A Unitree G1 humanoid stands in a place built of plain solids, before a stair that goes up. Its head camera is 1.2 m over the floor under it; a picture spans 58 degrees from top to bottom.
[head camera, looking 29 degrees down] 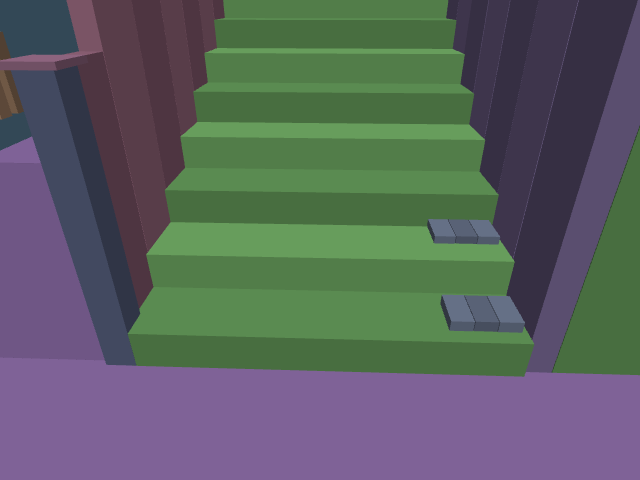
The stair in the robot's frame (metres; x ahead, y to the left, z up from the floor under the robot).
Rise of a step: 0.16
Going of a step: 0.29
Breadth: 1.45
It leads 2 degrees to the right of straight ahead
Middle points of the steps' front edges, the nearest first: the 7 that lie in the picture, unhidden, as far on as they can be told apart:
1.16 -0.02 0.16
1.45 -0.03 0.31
1.74 -0.04 0.47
2.03 -0.05 0.63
2.32 -0.06 0.78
2.61 -0.07 0.94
2.89 -0.08 1.10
